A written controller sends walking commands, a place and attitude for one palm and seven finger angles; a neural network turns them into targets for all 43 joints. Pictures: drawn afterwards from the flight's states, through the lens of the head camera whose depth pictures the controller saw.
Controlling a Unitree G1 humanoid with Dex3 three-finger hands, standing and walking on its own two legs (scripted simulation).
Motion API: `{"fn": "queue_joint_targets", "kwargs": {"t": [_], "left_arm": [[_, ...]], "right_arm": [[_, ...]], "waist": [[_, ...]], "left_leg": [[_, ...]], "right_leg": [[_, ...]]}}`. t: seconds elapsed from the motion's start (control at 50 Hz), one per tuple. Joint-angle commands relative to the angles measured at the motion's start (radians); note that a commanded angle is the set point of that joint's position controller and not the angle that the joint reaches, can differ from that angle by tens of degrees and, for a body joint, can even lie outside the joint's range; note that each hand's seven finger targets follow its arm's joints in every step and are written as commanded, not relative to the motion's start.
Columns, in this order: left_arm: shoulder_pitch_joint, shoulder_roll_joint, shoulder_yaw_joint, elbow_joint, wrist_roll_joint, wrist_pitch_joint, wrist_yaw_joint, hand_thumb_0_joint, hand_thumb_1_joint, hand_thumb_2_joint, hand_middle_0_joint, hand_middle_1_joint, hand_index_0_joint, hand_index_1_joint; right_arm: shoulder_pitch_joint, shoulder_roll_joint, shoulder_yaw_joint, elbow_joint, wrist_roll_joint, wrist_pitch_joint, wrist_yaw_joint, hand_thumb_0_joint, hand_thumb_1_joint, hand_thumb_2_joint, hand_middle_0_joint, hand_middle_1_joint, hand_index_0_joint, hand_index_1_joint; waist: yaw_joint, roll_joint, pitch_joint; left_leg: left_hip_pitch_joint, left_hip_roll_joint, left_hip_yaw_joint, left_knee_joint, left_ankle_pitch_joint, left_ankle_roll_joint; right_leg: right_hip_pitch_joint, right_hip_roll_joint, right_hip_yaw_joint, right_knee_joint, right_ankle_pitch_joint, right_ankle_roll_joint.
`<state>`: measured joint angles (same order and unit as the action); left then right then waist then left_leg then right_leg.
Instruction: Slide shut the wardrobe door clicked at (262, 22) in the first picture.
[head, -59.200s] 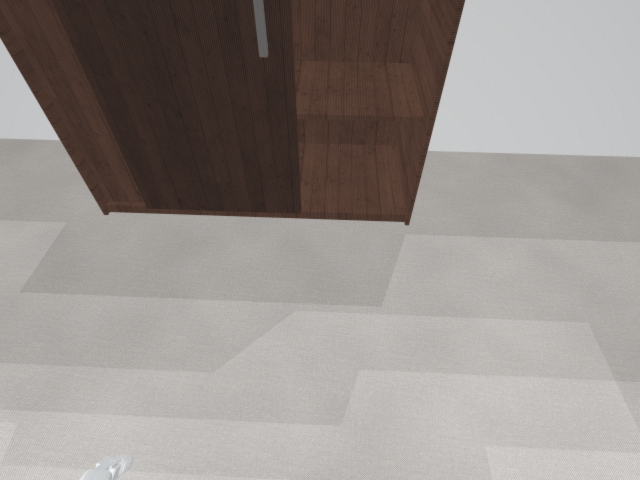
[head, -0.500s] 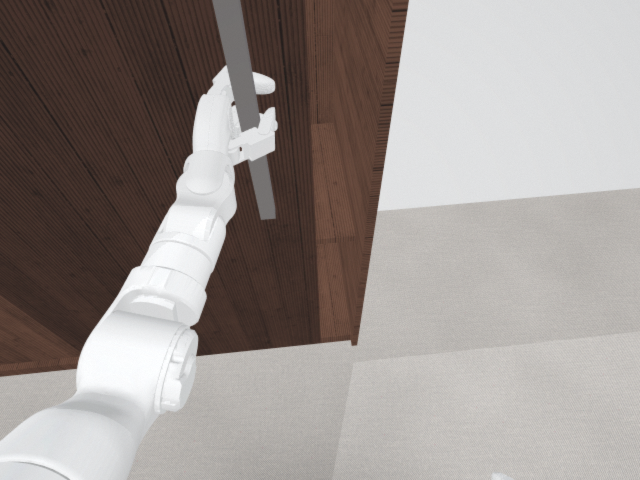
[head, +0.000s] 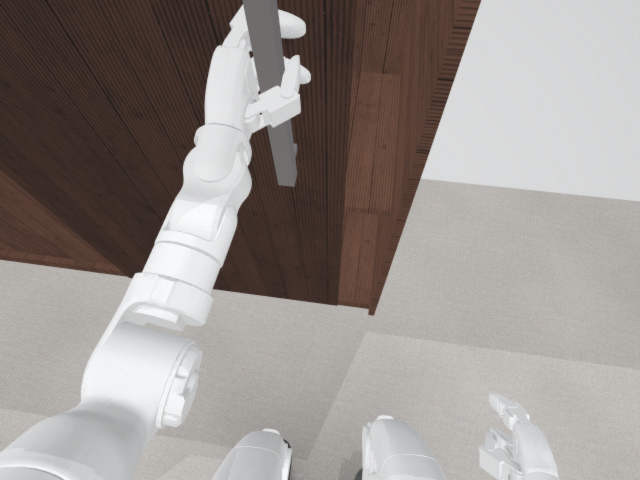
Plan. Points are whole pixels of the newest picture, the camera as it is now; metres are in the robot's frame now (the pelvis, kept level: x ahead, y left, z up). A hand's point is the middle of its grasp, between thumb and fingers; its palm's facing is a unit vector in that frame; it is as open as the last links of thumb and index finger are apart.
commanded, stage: step sideways, sliding the door along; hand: left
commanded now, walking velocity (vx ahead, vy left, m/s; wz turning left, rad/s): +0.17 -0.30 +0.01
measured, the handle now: (277, 70) +0.51 +0.11 +0.16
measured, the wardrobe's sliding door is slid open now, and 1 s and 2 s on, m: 0.10 0.02 0.00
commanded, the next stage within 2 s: stop walking and hold the door there in 1.24 s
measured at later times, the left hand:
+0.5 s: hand (305, 92) +0.47 +0.07 +0.17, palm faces +0.36 -0.93 -0.11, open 6.0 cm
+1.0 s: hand (372, 100) +0.47 +0.00 +0.17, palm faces +0.30 -0.95 -0.08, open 6.3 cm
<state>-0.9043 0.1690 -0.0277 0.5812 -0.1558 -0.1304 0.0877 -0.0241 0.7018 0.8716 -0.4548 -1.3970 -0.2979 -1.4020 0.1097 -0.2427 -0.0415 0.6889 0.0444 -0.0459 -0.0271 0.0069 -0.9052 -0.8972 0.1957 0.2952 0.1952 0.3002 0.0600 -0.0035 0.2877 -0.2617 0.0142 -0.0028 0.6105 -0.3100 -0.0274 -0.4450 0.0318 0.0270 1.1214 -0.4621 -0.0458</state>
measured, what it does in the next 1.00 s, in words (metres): walks ahead: right foot, then left foot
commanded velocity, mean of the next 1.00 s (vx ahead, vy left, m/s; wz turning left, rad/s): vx -0.12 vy -0.01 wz -0.21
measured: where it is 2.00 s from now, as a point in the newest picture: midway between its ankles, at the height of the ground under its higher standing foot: (385, 441)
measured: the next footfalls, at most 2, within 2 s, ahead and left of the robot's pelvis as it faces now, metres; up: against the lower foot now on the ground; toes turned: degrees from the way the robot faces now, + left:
right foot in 0.20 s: +0.16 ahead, -0.26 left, +0.00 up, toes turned +9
left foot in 0.38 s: +0.06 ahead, +0.08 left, +0.00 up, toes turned +11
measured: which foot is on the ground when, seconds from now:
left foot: down 0.00-0.28, up 0.30-0.36, down 0.38-0.54, up 0.56-0.66, down 0.68-1.00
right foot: up 0.00-0.18, down 0.20-1.00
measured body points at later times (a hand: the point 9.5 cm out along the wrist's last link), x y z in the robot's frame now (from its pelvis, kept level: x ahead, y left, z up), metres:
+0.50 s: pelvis +0.09 -0.15 +0.00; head +0.19 -0.15 +0.43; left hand +0.45 +0.12 +0.18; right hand +0.35 -0.32 -0.12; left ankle +0.03 +0.06 -0.72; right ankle +0.12 -0.27 -0.72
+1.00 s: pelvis +0.17 -0.15 -0.01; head +0.28 -0.16 +0.43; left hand +0.44 +0.05 +0.17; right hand +0.44 -0.25 -0.12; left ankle +0.07 -0.01 -0.71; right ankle +0.18 -0.26 -0.72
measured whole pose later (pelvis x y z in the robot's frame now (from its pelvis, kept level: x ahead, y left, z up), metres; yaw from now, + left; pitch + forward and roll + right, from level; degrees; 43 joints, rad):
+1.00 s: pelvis +0.17 -0.15 -0.01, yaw +11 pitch -2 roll -1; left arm -0.20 0.02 -0.15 -0.32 0.00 -0.06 0.16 0.01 0.72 0.78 -0.46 -1.40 -0.25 -1.31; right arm 0.04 -0.19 0.01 0.55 0.05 -0.16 0.06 0.01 -0.90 -0.90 0.20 0.30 0.20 0.30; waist 0.16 0.15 0.27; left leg -0.25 0.17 0.09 0.82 -0.39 -0.03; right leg -0.29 -0.01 -0.10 0.70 -0.36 -0.02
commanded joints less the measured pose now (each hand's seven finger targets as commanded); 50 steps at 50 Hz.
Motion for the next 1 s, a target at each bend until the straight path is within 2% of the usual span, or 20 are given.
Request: {"fn": "queue_joint_targets", "kwargs": {"t": [0.0, 0.08, 0.18, 0.22, 0.26, 0.3, 0.36, 0.38, 0.42, 0.48, 0.52, 0.54, 0.58, 0.62, 0.66, 0.72, 0.82, 0.9, 0.94, 0.98], "left_arm": [[-0.623, -0.159, -0.211, -0.441, 0.067, -0.072, -0.089, 0.000, 0.900, 0.900, -0.450, -1.400, -0.450, -1.400], [-0.591, -0.182, -0.237, -0.469, 0.087, -0.081, -0.096, 0.000, 0.900, 0.900, -0.450, -1.400, -0.450, -1.400], [-0.526, -0.154, -0.218, -0.525, 0.097, -0.092, -0.088, 0.000, 0.900, 0.900, -0.450, -1.400, -0.450, -1.400], [-0.461, -0.095, -0.197, -0.505, 0.121, -0.080, -0.076, 0.000, 0.900, 0.900, -0.450, -1.400, -0.450, -1.400], [-0.397, -0.074, -0.168, -0.519, 0.124, -0.070, -0.071, 0.000, 0.900, 0.900, -0.450, -1.400, -0.450, -1.400], [-0.344, -0.159, -0.239, -0.620, 0.114, -0.058, -0.065, 0.000, 0.900, 0.900, -0.450, -1.400, -0.450, -1.400], [-0.321, -0.224, -0.289, -0.772, 0.086, -0.080, -0.065, 0.000, 0.900, 0.900, -0.450, -1.400, -0.450, -1.400], [-0.302, -0.233, -0.307, -0.746, 0.078, -0.083, -0.067, 0.000, 0.900, 0.900, -0.450, -1.400, -0.450, -1.400], [-0.314, -0.218, -0.302, -0.822, 0.088, -0.096, -0.071, 0.000, 0.900, 0.900, -0.450, -1.400, -0.450, -1.400], [-0.225, -0.162, -0.283, -0.830, 0.120, -0.105, -0.066, 0.000, 0.900, 0.900, -0.450, -1.400, -0.450, -1.400], [-0.120, -0.124, -0.248, -0.828, 0.140, -0.095, -0.054, 0.000, 0.900, 0.900, -0.450, -1.400, -0.450, -1.400], [-0.073, -0.150, -0.275, -0.852, 0.132, -0.088, -0.053, 0.000, 0.900, 0.900, -0.450, -1.400, -0.450, -1.400], [-0.071, -0.214, -0.343, -0.997, 0.120, -0.100, -0.047, 0.000, 0.900, 0.900, -0.450, -1.400, -0.450, -1.400], [-0.064, -0.242, -0.380, -1.067, 0.112, -0.118, -0.040, 0.000, 0.900, 0.900, -0.450, -1.400, -0.450, -1.400], [0.005, -0.293, -0.439, -1.082, 0.094, -0.127, -0.058, 0.000, 0.900, 0.900, -0.450, -1.400, -0.450, -1.400], [0.041, -0.349, -0.497, -1.108, 0.115, -0.125, -0.080, 0.000, 0.900, 0.900, -0.450, -1.400, -0.450, -1.400], [0.118, -0.328, -0.522, -1.194, 0.124, -0.092, -0.071, 0.000, 0.900, 0.900, -0.450, -1.400, -0.450, -1.400], [0.199, -0.318, -0.530, -1.235, 0.144, -0.081, -0.068, 0.000, 0.900, 0.900, -0.450, -1.400, -0.450, -1.400], [0.252, -0.286, -0.520, -1.253, 0.163, -0.080, -0.055, 0.000, 0.900, 0.900, -0.450, -1.400, -0.450, -1.400], [0.386, -0.308, -0.544, -1.235, 0.170, -0.049, -0.032, 0.000, 0.900, 0.900, -0.450, -1.400, -0.450, -1.400]], "right_arm": [[-0.011, -0.097, -0.036, -0.120, 0.009, -0.025, 0.010, 0.000, -0.900, -0.900, 0.200, 0.300, 0.200, 0.300], [-0.030, -0.105, -0.046, -0.151, 0.024, -0.054, 0.022, 0.000, -0.900, -0.900, 0.200, 0.300, 0.200, 0.300], [-0.043, -0.084, -0.040, -0.160, 0.030, -0.069, 0.027, 0.000, -0.900, -0.900, 0.200, 0.300, 0.200, 0.300], [-0.019, -0.034, -0.032, -0.128, 0.017, -0.072, 0.017, 0.000, -0.900, -0.900, 0.200, 0.300, 0.200, 0.300], [-0.067, -0.035, -0.040, -0.138, 0.024, -0.065, -0.004, 0.000, -0.900, -0.900, 0.200, 0.300, 0.200, 0.300], [-0.100, -0.006, -0.012, -0.131, 0.014, -0.084, -0.026, 0.000, -0.900, -0.900, 0.200, 0.300, 0.200, 0.300], [-0.094, -0.067, -0.039, -0.171, 0.002, -0.106, -0.005, 0.000, -0.900, -0.900, 0.200, 0.300, 0.200, 0.300], [-0.071, -0.086, -0.045, -0.174, 0.012, -0.104, 0.015, 0.000, -0.900, -0.900, 0.200, 0.300, 0.200, 0.300], [-0.078, -0.069, -0.044, -0.197, 0.014, -0.124, 0.030, 0.000, -0.900, -0.900, 0.200, 0.300, 0.200, 0.300], [-0.077, -0.067, -0.044, -0.197, 0.024, -0.149, 0.039, 0.000, -0.900, -0.900, 0.200, 0.300, 0.200, 0.300], [-0.089, -0.050, -0.054, -0.208, 0.020, -0.132, 0.028, 0.000, -0.900, -0.900, 0.200, 0.300, 0.200, 0.300], [-0.071, -0.041, -0.050, -0.214, 0.025, -0.130, 0.024, 0.000, -0.900, -0.900, 0.200, 0.300, 0.200, 0.300], [-0.092, -0.029, -0.036, -0.203, 0.021, -0.145, 0.018, 0.000, -0.900, -0.900, 0.200, 0.300, 0.200, 0.300], [-0.108, -0.035, -0.036, -0.215, 0.013, -0.138, 0.021, 0.000, -0.900, -0.900, 0.200, 0.300, 0.200, 0.300], [-0.086, -0.077, -0.062, -0.257, 0.016, -0.141, 0.054, 0.000, -0.900, -0.900, 0.200, 0.300, 0.200, 0.300], [-0.065, -0.060, -0.039, -0.279, 0.012, -0.143, 0.079, 0.000, -0.900, -0.900, 0.200, 0.300, 0.200, 0.300], [-0.066, -0.054, -0.014, -0.295, 0.008, -0.165, 0.090, 0.000, -0.900, -0.900, 0.200, 0.300, 0.200, 0.300], [-0.090, -0.028, 0.007, -0.306, 0.013, -0.184, 0.085, 0.000, -0.900, -0.900, 0.200, 0.300, 0.200, 0.300], [-0.083, -0.028, -0.010, -0.306, 0.013, -0.176, 0.066, 0.000, -0.900, -0.900, 0.200, 0.300, 0.200, 0.300], [-0.080, -0.029, -0.022, -0.324, 0.008, -0.152, 0.061, 0.000, -0.900, -0.900, 0.200, 0.300, 0.200, 0.300]], "waist": [[-0.123, 0.056, -0.564], [-0.136, 0.206, -0.610], [-0.105, 0.227, -0.602], [-0.123, -0.035, -0.637], [-0.081, -0.389, -0.630], [-0.094, -0.137, -0.589], [-0.092, 0.138, -0.690], [-0.095, 0.161, -0.691], [-0.094, 0.226, -0.625], [-0.084, 0.050, -0.624], [-0.056, -0.329, -0.628], [-0.046, -0.322, -0.619], [-0.075, -0.159, -0.613], [-0.107, -0.101, -0.687], [-0.083, 0.145, -0.742], [-0.104, 0.162, -0.617], [-0.102, 0.194, -0.554], [-0.091, 0.043, -0.544], [-0.099, -0.292, -0.561], [-0.056, -0.383, -0.541]], "left_leg": [[0.454, 0.391, -0.263, -0.042, 0.708, 0.232], [0.321, 0.281, -0.076, -0.055, 0.645, 0.165], [0.284, 0.159, 0.028, 0.158, 0.563, 0.050], [0.099, 0.043, 0.027, 0.254, 0.316, 0.011], [-0.092, 0.018, -0.032, 0.344, -0.183, 0.015], [-0.029, 0.032, -0.013, 0.064, -0.057, 0.041], [0.416, 0.262, -0.127, -0.060, 0.836, 0.131], [0.479, 0.341, -0.174, -0.089, 0.951, 0.177], [0.478, 0.312, -0.047, -0.011, 0.967, 0.148], [0.298, 0.127, 0.114, 0.223, 0.631, 0.039], [-0.132, 0.004, 0.052, 0.368, -0.145, 0.005], [-0.194, 0.020, -0.003, 0.368, -0.266, 0.020], [-0.139, 0.055, 0.002, 0.072, -0.158, 0.047], [0.220, 0.097, 0.079, -0.183, 0.379, 0.044], [0.594, 0.387, -0.133, -0.068, 1.116, 0.191], [0.545, 0.387, 0.000, -0.080, 0.990, 0.208], [0.532, 0.321, 0.133, -0.011, 0.920, 0.131], [0.355, 0.242, 0.167, 0.199, 0.666, 0.080], [0.080, 0.099, 0.148, 0.331, 0.321, 0.027], [-0.128, 0.048, 0.030, 0.341, -0.287, 0.037]], "right_leg": [[-0.131, -0.129, 0.120, -0.164, 0.012, 0.016], [0.125, -0.049, -0.090, -0.292, 0.193, 0.052], [0.316, -0.030, -0.125, -0.607, 0.542, 0.051], [0.500, -0.184, 0.017, -0.614, 1.056, 0.005], [0.604, -0.278, 0.172, -0.584, 1.166, -0.064], [0.521, -0.229, 0.085, -0.509, 1.118, -0.030], [0.168, -0.084, -0.074, -0.336, 0.517, 0.077], [0.087, -0.062, -0.047, -0.266, 0.166, 0.058], [0.094, -0.066, -0.030, -0.402, 0.094, 0.031], [0.338, -0.114, -0.006, -0.649, 0.905, 0.040], [0.650, -0.269, 0.266, -0.551, 1.482, -0.035], [0.682, -0.309, 0.295, -0.524, 1.523, -0.046], [0.631, -0.275, 0.246, -0.463, 1.404, -0.069], [0.418, -0.170, 0.087, -0.348, 1.128, -0.002], [-0.003, -0.070, 0.001, -0.151, 0.125, 0.043], [-0.118, -0.070, -0.001, -0.082, -0.045, 0.041], [-0.028, -0.056, -0.080, -0.302, 0.164, 0.043], [0.231, -0.055, -0.110, -0.558, 0.653, 0.067], [0.437, -0.205, 0.185, -0.545, 1.470, -0.009], [0.527, -0.323, 0.386, -0.521, 1.711, -0.104]]}}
